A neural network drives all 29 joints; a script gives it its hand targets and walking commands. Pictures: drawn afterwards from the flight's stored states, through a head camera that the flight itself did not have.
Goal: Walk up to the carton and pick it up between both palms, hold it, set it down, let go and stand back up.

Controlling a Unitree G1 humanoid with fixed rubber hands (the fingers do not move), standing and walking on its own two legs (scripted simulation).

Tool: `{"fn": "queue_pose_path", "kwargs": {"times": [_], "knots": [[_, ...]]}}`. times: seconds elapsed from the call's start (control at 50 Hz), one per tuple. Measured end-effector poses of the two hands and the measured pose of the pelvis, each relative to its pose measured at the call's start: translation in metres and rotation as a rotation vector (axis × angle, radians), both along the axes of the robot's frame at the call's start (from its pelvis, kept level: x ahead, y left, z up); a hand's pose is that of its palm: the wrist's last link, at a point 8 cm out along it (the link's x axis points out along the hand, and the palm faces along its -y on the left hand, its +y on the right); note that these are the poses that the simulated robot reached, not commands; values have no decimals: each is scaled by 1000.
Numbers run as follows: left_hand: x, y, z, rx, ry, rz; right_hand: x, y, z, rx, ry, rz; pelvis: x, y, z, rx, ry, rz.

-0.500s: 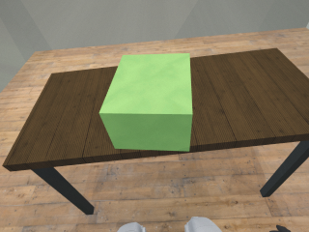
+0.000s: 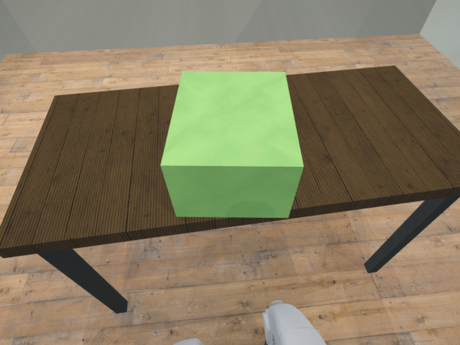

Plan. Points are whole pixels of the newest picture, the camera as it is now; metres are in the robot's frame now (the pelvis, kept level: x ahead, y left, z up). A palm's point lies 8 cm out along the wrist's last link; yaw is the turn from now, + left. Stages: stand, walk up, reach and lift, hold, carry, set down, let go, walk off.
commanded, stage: walk up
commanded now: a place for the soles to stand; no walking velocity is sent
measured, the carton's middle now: (232, 141) +0.52 +0.01 +0.02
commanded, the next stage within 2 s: none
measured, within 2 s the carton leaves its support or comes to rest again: neither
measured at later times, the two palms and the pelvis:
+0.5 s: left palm out of the picture +0.11 +0.28 -0.08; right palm out of the picture +0.08 -0.33 -0.11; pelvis +0.03 -0.02 +0.00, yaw -2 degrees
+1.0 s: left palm out of the picture +0.13 +0.29 -0.12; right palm out of the picture +0.10 -0.31 -0.09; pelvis +0.05 +0.00 -0.01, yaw -2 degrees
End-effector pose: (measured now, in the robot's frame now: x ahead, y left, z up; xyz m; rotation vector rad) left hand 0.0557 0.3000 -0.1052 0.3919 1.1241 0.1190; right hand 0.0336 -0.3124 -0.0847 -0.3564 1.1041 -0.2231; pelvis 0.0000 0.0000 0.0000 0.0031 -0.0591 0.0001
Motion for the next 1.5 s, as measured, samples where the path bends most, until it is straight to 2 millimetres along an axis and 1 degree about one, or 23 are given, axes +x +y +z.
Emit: {"fn": "queue_pose_path", "kwargs": {"times": [0.06, 0.12, 0.2, 0.24, 0.28, 0.38, 0.46, 0.54, 0.6, 0.64, 0.72, 0.8, 0.86, 0.96, 1.02, 1.12, 1.26, 1.36, 1.44, 1.5], "knots": [[16, -8, -2, -13, -10, -20, 1, -7, 4, -12, -2, -9, 5, -5, 0, 7, 6, -11], [33, -19, -4, -19, -21, -42, 4, -16, 3, -14, -2, -15, 10, -13, -1, 20, 14, -19], [53, -35, -4, -7, -52, -64, 8, -31, -10, 0, -4, -26, 17, -28, -9, 32, 8, -38], [58, -42, 0, 2, -82, -65, 12, -34, -17, 13, -8, -23, 20, -34, -10, 4, -16, -26], [58, -43, 7, 11, -106, -48, 19, -34, -19, 30, -18, -18, 22, -38, -8, 6, -32, -22], [53, -34, 24, 49, -132, -6, 39, -32, -21, 47, -43, 25, 26, -36, -3, 10, -46, -30], [50, -23, 29, 69, -127, 6, 46, -27, -24, 47, -37, 47, 28, -29, -4, -1, -45, -29], [50, -9, 25, 63, -110, 10, 48, -15, -25, 40, -19, 53, 30, -16, -5, -19, -26, -28], [50, 2, 15, 49, -74, 7, 45, -3, -25, 29, 2, 49, 31, -3, -8, -26, -9, -26], [52, 4, 8, 30, -55, 7, 41, 5, -22, 25, 5, 32, 31, 3, -8, -6, -8, -31], [59, 2, -1, -6, -42, -10, 38, 12, -13, 11, 4, 4, 34, 7, -6, -10, -1, -39], [64, -6, -12, -36, -35, -21, 39, 6, -5, -15, 4, -6, 38, 2, -7, -9, 0, -44], [66, -12, -15, -45, -43, -17, 45, 1, -3, -23, -1, 0, 41, -1, -8, -15, -1, -37], [73, -9, -13, -38, -59, -12, 62, 4, -2, -22, -20, 16, 48, 0, -7, -19, 7, -29], [80, -7, -10, -32, -63, -8, 67, 5, -3, -14, -25, 20, 52, 1, -6, -20, 15, -30], [87, -12, -6, -12, -52, -16, 76, 0, -8, 1, -18, 22, 61, -7, -6, -14, 26, -29], [101, -13, 2, 5, -55, -6, 96, -2, -13, 24, -27, 34, 72, -11, -5, -5, 45, -23], [111, -18, 7, 16, -77, -9, 107, -6, -15, 32, -40, 39, 75, -17, -5, 1, 50, -22], [114, -16, 10, 24, -90, -6, 116, -4, -15, 32, -65, 41, 77, -16, -5, 0, 51, -21], [115, -15, 11, 24, -105, -2, 118, -3, -14, 32, -80, 43, 75, -15, -5, 0, 48, -21]]}}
